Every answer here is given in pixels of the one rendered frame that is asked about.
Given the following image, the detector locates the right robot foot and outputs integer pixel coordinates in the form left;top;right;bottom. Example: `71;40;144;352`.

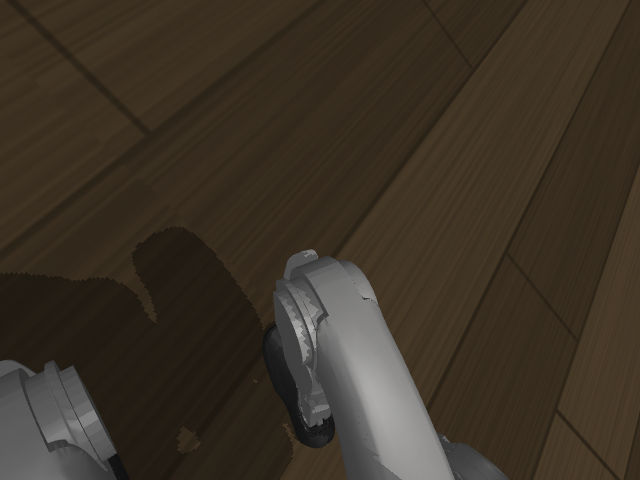
262;324;335;448

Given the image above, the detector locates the left robot foot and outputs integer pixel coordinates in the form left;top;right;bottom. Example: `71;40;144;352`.
107;453;130;480

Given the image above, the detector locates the right robot hand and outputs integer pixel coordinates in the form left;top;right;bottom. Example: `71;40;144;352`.
436;432;510;480

